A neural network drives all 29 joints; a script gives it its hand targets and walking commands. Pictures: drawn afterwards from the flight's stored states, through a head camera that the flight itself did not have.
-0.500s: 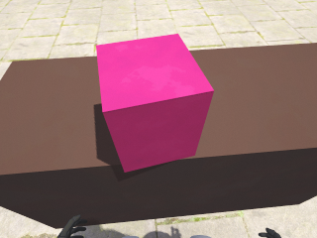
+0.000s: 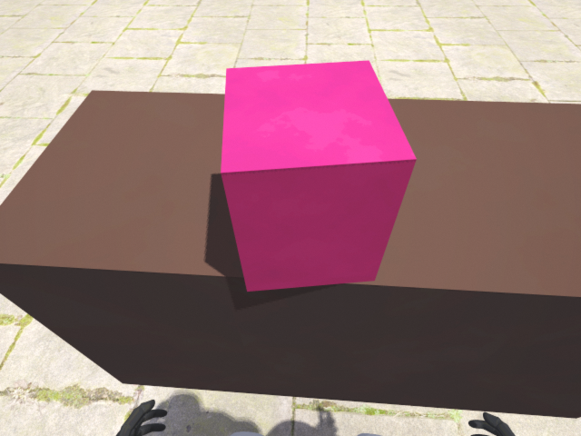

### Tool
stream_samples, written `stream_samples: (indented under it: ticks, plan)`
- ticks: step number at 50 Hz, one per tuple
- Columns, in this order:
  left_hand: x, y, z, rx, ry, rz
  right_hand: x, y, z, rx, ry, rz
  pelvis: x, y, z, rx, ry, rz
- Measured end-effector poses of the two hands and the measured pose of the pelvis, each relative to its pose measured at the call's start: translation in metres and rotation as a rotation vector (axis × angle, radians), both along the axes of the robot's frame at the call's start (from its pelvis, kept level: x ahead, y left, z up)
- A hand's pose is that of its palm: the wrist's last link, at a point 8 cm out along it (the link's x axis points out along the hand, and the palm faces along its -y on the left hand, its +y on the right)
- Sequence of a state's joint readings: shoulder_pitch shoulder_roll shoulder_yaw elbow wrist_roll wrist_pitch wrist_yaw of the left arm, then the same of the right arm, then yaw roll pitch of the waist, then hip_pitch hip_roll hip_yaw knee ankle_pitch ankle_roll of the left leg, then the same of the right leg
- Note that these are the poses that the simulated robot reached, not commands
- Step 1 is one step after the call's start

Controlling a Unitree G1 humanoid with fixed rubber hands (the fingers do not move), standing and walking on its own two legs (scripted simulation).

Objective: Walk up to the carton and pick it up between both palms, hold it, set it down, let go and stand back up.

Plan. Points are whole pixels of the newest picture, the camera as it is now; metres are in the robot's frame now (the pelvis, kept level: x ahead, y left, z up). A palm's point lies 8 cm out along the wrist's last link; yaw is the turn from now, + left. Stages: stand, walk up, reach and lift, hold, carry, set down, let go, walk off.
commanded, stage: walk up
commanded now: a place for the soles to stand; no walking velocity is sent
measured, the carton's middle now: (305, 181) +0.43 +0.01 +0.11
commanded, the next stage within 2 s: reach and lift in 0.94 s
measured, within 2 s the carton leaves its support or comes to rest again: neither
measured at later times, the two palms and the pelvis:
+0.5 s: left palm out of the picture +0.09 +0.28 -0.11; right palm (507, 432) +0.14 -0.26 -0.08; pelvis +0.01 +0.00 +0.00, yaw +4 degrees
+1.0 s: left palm out of the picture +0.06 +0.28 -0.10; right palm (497, 413) +0.16 -0.26 -0.09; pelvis +0.00 -0.01 +0.00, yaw +6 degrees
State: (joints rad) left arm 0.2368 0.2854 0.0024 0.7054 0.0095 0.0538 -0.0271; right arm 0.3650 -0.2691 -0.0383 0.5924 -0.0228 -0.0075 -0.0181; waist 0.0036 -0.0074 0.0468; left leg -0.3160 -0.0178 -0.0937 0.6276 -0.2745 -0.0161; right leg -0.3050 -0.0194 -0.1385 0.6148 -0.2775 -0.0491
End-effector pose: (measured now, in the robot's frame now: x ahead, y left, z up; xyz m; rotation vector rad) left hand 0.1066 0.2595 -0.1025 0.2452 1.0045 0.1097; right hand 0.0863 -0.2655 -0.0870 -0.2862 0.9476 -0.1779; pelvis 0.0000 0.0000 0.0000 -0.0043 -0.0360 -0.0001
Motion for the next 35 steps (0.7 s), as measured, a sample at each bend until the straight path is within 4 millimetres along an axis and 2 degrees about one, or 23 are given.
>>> stream_samples:
  ticks: [6, 12, 22, 35]
  plan:
    - [-0.012, 0.009, -0.002, 0.006, 0.018, 0.031, 0.002, 0.004, 0.000, -0.008, 0.030, 0.033, 0.002, 0.001, 0.000, -0.004, 0.013, 0.024]
    - [-0.020, 0.016, -0.004, 0.019, 0.029, 0.058, 0.017, 0.002, 0.003, -0.024, 0.020, 0.062, 0.006, 0.000, 0.000, -0.009, 0.019, 0.045]
    - [-0.020, 0.024, -0.005, 0.026, 0.020, 0.083, 0.047, 0.005, 0.008, -0.039, -0.028, 0.107, 0.010, 0.002, -0.004, -0.013, 0.018, 0.073]
    - [-0.026, 0.023, -0.004, 0.036, -0.004, 0.118, 0.064, 0.003, 0.005, -0.042, -0.050, 0.142, 0.009, -0.003, -0.008, -0.017, 0.001, 0.120]
